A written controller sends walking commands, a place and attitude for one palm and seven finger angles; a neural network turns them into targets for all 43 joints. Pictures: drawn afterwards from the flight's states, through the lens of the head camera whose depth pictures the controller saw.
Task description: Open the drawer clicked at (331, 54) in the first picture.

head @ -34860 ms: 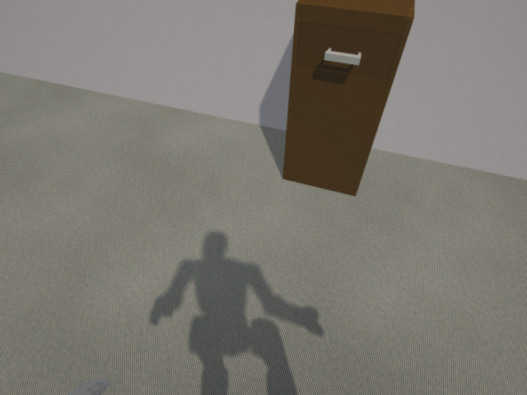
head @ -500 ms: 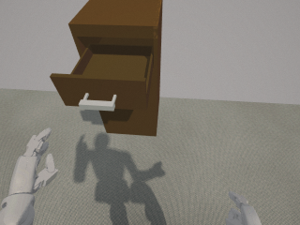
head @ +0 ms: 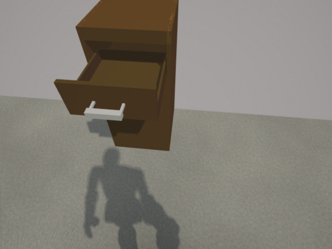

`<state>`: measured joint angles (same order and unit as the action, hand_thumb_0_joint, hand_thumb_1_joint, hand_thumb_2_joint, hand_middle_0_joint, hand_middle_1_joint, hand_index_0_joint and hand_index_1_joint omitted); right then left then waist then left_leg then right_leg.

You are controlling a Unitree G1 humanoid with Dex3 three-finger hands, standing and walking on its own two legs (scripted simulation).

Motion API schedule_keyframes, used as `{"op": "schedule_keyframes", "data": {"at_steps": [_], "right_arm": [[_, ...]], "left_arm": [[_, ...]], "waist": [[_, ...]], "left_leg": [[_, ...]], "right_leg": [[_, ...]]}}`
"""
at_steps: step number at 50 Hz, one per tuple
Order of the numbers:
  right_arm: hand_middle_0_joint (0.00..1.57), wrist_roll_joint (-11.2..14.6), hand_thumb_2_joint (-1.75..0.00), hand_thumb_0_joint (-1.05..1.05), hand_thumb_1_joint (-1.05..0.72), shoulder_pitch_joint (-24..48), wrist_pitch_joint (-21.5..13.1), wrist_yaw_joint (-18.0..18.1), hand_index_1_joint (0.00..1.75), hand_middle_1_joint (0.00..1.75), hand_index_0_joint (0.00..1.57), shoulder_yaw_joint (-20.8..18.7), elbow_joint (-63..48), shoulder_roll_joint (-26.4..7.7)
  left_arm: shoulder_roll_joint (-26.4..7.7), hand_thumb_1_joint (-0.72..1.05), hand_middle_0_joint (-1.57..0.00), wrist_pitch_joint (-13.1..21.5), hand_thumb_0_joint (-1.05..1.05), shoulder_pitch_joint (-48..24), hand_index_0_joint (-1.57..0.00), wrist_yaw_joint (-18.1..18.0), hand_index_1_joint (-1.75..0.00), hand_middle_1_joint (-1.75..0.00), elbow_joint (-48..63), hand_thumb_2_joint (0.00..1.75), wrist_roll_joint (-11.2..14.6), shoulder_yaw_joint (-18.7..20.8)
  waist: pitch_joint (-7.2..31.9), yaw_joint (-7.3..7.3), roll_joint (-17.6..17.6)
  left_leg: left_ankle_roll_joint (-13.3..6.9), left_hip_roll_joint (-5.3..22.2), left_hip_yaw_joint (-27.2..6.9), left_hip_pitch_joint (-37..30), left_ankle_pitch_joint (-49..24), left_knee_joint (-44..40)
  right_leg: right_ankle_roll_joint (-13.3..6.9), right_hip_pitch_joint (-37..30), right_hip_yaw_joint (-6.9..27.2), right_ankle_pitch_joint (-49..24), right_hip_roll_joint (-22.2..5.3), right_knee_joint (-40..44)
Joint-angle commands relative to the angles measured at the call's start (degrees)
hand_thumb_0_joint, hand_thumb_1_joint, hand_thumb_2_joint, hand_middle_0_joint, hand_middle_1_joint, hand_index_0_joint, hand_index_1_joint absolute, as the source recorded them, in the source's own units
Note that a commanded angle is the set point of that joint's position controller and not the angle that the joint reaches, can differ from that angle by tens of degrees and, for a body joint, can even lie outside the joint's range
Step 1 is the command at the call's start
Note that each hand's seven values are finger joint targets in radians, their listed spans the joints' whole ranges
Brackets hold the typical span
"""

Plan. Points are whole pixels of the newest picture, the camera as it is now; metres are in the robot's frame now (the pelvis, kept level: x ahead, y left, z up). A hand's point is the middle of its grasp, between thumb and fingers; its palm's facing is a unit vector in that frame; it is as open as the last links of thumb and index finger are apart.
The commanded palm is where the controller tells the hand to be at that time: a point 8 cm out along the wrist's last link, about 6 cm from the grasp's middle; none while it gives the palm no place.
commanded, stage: let the arm hang, fingers relaxed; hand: left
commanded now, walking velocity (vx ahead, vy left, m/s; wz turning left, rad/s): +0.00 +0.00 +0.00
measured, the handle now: (106, 109) +0.56 +0.25 -0.03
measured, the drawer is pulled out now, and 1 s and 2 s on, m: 0.30 0.30 0.30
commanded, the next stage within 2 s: look to check the result in 0.50 s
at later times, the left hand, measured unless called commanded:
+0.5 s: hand out of the picture +0.00 +0.17 -0.18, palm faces +0.02 -0.99 -0.17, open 7.4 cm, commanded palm none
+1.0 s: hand out of the picture +0.02 +0.20 -0.17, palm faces +0.01 -0.98 -0.22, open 7.4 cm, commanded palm none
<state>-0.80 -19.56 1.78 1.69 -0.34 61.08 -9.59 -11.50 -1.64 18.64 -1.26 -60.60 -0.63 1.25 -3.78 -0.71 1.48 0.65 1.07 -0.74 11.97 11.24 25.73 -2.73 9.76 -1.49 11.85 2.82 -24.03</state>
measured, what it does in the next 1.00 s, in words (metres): stands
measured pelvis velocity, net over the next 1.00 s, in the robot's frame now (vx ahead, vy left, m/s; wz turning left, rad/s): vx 0.01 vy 0.01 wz -0.02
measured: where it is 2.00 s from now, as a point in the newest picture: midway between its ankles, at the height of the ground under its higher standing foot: outside the picture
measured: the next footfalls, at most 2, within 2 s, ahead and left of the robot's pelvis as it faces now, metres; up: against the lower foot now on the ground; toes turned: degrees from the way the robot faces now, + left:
none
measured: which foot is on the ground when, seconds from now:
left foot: down 0.00-1.00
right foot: down 0.00-1.00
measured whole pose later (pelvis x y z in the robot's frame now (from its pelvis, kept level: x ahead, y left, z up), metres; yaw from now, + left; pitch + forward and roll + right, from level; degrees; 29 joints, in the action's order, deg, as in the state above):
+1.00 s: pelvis +0.01 +0.01 +0.00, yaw -1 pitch -2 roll +0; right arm -0.6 -15.3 0.1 2.0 -1.0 63.6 -8.9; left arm -9.7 0.0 15.1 -1.6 -63.9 -0.7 1.1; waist -3.6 -0.7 0.5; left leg -0.3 0.0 0.9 9.6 10.6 22.5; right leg -1.6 8.7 0.2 11.8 1.7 -22.7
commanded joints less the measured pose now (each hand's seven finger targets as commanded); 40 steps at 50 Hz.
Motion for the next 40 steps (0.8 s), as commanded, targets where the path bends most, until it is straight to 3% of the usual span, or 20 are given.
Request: {"op": "schedule_keyframes", "data": {"at_steps": [1,9,12,23,40], "right_arm": [[0.2,-0.13,-0.9,0.0,-0.9,-2.88,-1.12,0.22,0.3,0.3,0.2,-0.72,-0.77,-4.16],[0.2,-0.25,-0.9,0.0,-0.9,-4.5,-1.26,0.3,0.3,0.3,0.2,-0.8,0.92,-2.58],[0.2,-0.15,-0.9,0.0,-0.9,-4.08,-1.57,0.48,0.3,0.3,0.2,-0.96,0.98,-2.34],[0.2,0.0,-0.9,0.0,-0.9,-3.94,-2.15,0.8,0.3,0.3,0.2,-1.26,1.14,-1.79],[0.2,0.15,-0.9,0.0,-0.9,-1.28,-2.34,0.7,0.3,0.3,0.2,-1.6,1.22,-4.12]], "left_arm": [[-5.19,0.9,-0.2,1.59,0.0,0.86,-0.2,-0.43,-0.3,-0.3,1.11,0.9,0.13,0.67],[-4.22,0.9,-0.2,1.49,0.0,1.62,-0.2,-0.68,-0.3,-0.3,-0.55,0.9,0.01,0.8],[-3.56,0.9,-0.2,1.67,0.0,2.52,-0.2,-0.76,-0.3,-0.3,-0.96,0.9,-0.07,0.8],[-2.09,0.9,-0.2,1.98,0.0,2.6,-0.2,-0.88,-0.3,-0.3,-1.63,0.9,-0.1,0.73],[-4.07,0.9,-0.2,2.47,0.0,1.03,-0.2,-0.91,-0.3,-0.3,-1.66,0.9,0.01,0.82]], "waist": [[-3.47,0.1,-3.52],[-4.16,0.11,-2.26],[-3.56,0.43,0.27],[-2.98,0.23,0.39],[-1.57,0.04,-1.14]], "left_leg": [[-2.12,2.93,-3.08,0.19,2.44,-4.97],[-2.31,2.89,-3.48,1.53,5.35,-6.28],[-2.33,3.17,-3.71,1.16,5.12,-6.78],[-2.49,3.84,-4.38,0.97,4.22,-7.86],[-2.39,3.98,-3.88,-2.13,-1.27,-7.22]], "right_leg": [[-0.81,5.7,7.88,9.72,-7.28,9.28],[-0.45,6.46,7.63,11.03,-6.77,8.43],[-0.49,6.21,7.57,8.86,-6.39,7.47],[-0.18,4.64,6.61,3.72,-6.23,5.88],[-0.1,3.25,7.14,0.11,-6.86,6.29]]}}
